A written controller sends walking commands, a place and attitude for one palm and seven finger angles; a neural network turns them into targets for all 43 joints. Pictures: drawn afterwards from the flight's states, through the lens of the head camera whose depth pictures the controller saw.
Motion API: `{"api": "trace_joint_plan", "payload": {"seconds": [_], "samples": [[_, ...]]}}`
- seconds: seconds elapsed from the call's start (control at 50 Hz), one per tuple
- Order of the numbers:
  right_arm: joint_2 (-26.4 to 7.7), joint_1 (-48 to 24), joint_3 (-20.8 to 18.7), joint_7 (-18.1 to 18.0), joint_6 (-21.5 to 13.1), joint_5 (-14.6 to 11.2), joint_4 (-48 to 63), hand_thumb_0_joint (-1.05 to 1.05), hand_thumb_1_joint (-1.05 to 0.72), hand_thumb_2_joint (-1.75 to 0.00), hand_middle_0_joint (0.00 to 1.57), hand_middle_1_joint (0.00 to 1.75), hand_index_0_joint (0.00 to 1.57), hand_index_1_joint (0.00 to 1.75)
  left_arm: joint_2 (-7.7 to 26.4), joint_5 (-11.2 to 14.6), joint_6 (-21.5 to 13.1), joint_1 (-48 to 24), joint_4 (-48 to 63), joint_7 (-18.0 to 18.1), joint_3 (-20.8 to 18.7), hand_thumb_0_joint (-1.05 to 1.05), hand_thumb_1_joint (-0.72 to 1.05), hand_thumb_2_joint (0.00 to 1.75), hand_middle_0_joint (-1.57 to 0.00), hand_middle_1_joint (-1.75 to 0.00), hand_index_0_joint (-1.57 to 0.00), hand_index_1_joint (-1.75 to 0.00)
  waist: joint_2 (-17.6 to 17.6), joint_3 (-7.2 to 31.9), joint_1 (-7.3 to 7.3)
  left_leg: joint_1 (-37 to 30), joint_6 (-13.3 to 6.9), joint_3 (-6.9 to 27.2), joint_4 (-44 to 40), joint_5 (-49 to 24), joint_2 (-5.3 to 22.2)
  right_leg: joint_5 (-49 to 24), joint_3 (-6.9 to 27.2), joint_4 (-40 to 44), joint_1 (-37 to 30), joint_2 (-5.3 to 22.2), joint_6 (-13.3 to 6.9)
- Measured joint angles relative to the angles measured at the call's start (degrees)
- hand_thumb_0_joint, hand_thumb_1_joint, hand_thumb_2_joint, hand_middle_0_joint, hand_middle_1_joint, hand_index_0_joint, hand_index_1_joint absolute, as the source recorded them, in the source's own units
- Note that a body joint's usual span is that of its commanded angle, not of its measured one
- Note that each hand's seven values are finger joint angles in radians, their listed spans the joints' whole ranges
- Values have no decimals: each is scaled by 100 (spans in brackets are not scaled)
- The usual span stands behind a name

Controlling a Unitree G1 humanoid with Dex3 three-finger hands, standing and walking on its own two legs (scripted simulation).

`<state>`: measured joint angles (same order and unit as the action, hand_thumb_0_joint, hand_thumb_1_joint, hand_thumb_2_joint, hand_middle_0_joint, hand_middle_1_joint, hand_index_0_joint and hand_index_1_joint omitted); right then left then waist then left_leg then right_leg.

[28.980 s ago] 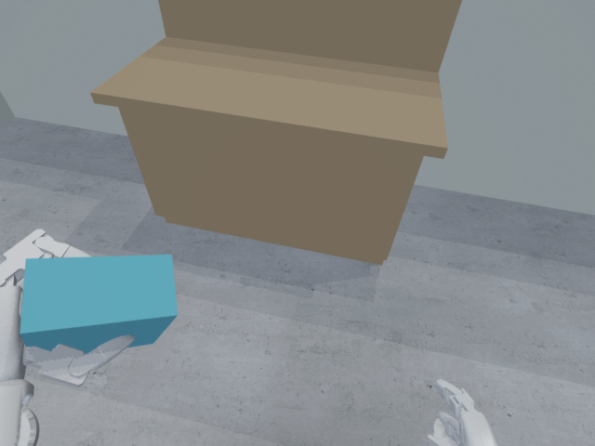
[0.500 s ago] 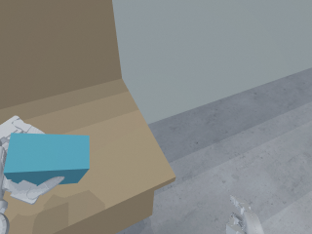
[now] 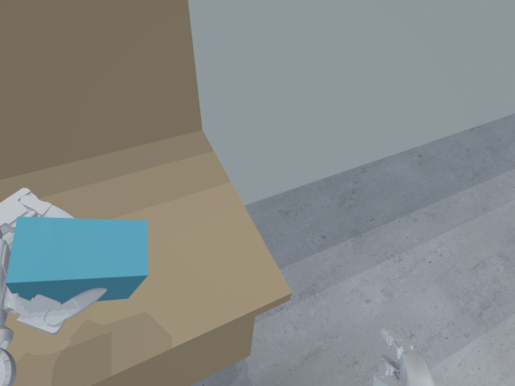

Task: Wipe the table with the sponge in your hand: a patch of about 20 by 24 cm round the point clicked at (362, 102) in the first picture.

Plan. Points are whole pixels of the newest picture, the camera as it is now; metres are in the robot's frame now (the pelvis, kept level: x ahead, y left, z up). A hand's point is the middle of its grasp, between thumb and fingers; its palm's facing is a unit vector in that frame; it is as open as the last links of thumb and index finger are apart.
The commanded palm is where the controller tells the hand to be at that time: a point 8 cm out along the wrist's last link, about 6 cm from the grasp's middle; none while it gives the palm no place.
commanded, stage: shuffle to correct the standing spot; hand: left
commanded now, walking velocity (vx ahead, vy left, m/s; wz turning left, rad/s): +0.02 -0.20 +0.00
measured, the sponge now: (101, 264) +0.23 +0.20 +0.13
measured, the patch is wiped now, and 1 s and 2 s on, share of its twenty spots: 0.00 0.00 0.00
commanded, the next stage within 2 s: come to a stop and stand still in 0.22 s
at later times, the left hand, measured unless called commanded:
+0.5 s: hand (13, 231) +0.24 +0.27 +0.19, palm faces +0.44 -0.79 -0.42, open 10.1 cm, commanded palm +0.15 +0.27 +0.18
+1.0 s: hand out of the picture +0.20 +0.30 +0.17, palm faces +0.36 -0.88 -0.31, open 10.1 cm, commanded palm +0.15 +0.34 +0.18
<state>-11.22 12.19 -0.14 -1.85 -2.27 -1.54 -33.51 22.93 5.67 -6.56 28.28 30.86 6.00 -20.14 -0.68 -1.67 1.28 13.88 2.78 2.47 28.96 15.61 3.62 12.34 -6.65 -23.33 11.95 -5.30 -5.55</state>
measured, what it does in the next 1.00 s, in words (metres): shifts its weight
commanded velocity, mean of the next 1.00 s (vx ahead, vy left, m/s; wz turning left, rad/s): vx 0.00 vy -0.06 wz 0.00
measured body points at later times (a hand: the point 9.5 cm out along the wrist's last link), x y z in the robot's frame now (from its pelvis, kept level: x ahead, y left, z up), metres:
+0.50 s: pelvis -0.02 -0.01 +0.00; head +0.02 +0.00 +0.45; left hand +0.21 +0.31 +0.21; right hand +0.15 -0.25 -0.08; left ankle +0.00 +0.15 -0.74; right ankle +0.01 -0.05 -0.74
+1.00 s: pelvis -0.02 +0.07 +0.00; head -0.01 +0.09 +0.45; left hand +0.18 +0.35 +0.19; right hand +0.17 -0.15 -0.06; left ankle -0.01 +0.15 -0.74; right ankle +0.01 -0.05 -0.74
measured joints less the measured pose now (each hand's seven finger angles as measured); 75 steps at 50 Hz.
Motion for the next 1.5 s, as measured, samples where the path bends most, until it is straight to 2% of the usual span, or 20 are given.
{"api": "trace_joint_plan", "payload": {"seconds": [0.14, 0.36, 0.38, 0.4, 0.44, 0.48, 0.52, 0.56, 0.62, 0.68, 0.76, 0.82, 0.88, 0.94, 1.02, 1.14, 1.3, 1.5], "samples": [[23, -77, -5, 32, -24, -8, 73, 2, -90, -89, 20, 30, 20, 30, 105, 22, -41, 14, -2, -48, -86, -1, -50, 104, -75, -134, -74, -134, 106, -30, 20, -20, 6, 7, -12, -9, 3, -25, -7, 45, -37, -6, -21], [-14, -55, 13, 3, 4, -28, 40, 1, -90, -89, 20, 30, 20, 30, -27, 39, 36, 88, -98, -40, 36, -1, -50, 104, -75, -134, -74, -134, 115, 22, -42, 1, 17, 26, 5, -16, 17, 14, -30, -49, 16, -17, -74], [15, 29, -53, -26, -141, 4, 6, 1, -90, -89, 20, 30, 20, 30, 152, -180, 46, -222, -180, -192, -29, -1, -50, 104, -75, -134, -74, -134, 75, -41, -191, -12, -8, -5, 18, -24, 40, 3, -21, -33, -8, -30, -22], [53, 115, -93, -50, -277, 44, -46, 1, -90, -89, 20, 30, 20, 30, 419, -292, -89, -688, -428, -343, -152, -1, -50, 104, -75, -134, -74, -134, -16, -85, -340, 17, -96, -68, 21, -130, 44, -16, -17, -41, 21, -21, 4], [50, 137, -67, -3, -398, 46, -83, 1, -90, -89, 20, 30, 20, 30, 709, -247, -354, -1355, -925, -359, -487, -1, -50, 104, -75, -134, -74, -134, -151, -174, -454, 91, -191, -210, 62, -205, 70, -67, 7, -69, 105, -15, -19], [-75, 102, -63, 69, -478, 49, -11, 1, -90, -89, 20, 30, 20, 30, 602, -168, -418, -1589, -1174, -255, -706, -1, -50, 104, -75, -134, -74, -134, -111, -237, -420, 55, -189, -313, -15, -135, 87, -69, 81, -192, 210, -9, 31], [-230, 60, -121, 140, -555, 33, 64, 2, -90, -89, 20, 30, 20, 30, 287, -111, -460, -1453, -1113, -163, -654, -1, -50, 104, -75, -134, -74, -134, 2, -275, -317, 51, -89, -398, -19, -124, 44, -1, 161, -381, 313, 58, 217], [-353, 22, -178, 187, -592, -8, 99, 2, -90, -89, 20, 30, 20, 30, -74, -100, -513, -1023, -872, -123, -331, -1, -50, 104, -75, -134, -74, -134, 142, -272, -198, 44, -99, -472, 34, -124, -18, 49, 234, -488, 342, 122, 275], [-359, 30, -216, 136, -586, -12, 70, 2, -90, -89, 20, 30, 20, 30, -316, -166, -567, -315, -516, -221, 224, -1, -50, 104, -75, -134, -74, -134, 243, -205, -42, 78, -225, -454, 140, -58, -101, 37, 240, -469, 309, 177, 108], [-202, 90, -145, 17, -517, -12, -22, 2, -90, -89, 20, 30, 20, 30, -136, -167, -593, 102, -392, -243, 302, 0, -50, 104, -75, -134, -74, -134, 136, -102, -45, 106, -343, -255, 203, -3, -199, -11, 240, -385, 309, 181, 124], [-18, 183, 12, -102, -572, 39, -138, 2, -90, -89, 20, 30, 20, 30, 97, -152, -578, -58, -477, -105, -45, 0, -50, 104, -75, -134, -74, -134, -125, -112, -194, 8, -240, -193, -29, -118, -294, -78, 240, -267, 250, 261, 204], [17, 193, 86, -99, -689, 66, -175, 2, -90, -89, 20, 30, 20, 30, 45, -195, -588, -408, -535, 6, -213, -1, -50, 104, -75, -134, -74, -134, -183, -129, -318, -69, -331, -204, -148, -187, -381, -141, 254, -161, 170, 344, 298], [29, 111, 125, -43, -796, 86, -199, 2, -90, -89, 20, 30, 20, 30, -158, -248, -622, -643, -497, 70, -143, -1, -50, 104, -75, -134, -74, -134, -162, -95, -368, -152, -429, -233, -228, -215, -479, -161, 285, -115, 98, 440, 393], [74, -8, 160, 23, -827, 111, -165, 2, -90, -89, 20, 30, 20, 30, -295, -311, -656, -682, -462, 50, 52, -1, -50, 104, -75, -134, -74, -134, -146, -15, -352, -213, -508, -266, -281, -229, -557, -169, 321, -78, 46, 517, 479], [168, -131, 213, 65, -773, 131, -28, 2, -90, -89, 20, 30, 20, 30, -288, -367, -638, -596, -562, -40, 214, -1, -50, 104, -75, -134, -74, -134, -173, 68, -284, -245, -582, -302, -328, -243, -623, -196, 359, -22, 11, 580, 558], [227, -127, 250, 63, -725, 133, 151, 1, -90, -89, 21, 30, 21, 30, -109, -374, -567, -556, -589, -94, 52, -1, -50, 104, -75, -134, -74, -134, -279, -17, -278, -218, -651, -302, -329, -264, -666, -267, 358, 73, -14, 621, 623], [116, 2, 192, 94, -736, 152, 45, 1, -90, -89, 21, 30, 21, 30, -172, -397, -721, -582, -251, -71, 0, -1, -50, 104, -75, -134, -74, -134, -248, -161, -334, -196, -706, -309, -311, -268, -719, -306, 363, 123, -29, 673, 688], [118, 93, 154, 77, -641, 123, -15, 2, -90, -89, 20, 30, 20, 30, -133, -411, -702, -459, -497, -119, -26, -1, -50, 104, -75, -134, -74, -134, -148, -176, -196, -219, -689, -339, -387, -306, -715, -328, 395, 146, -17, 669, 685]]}}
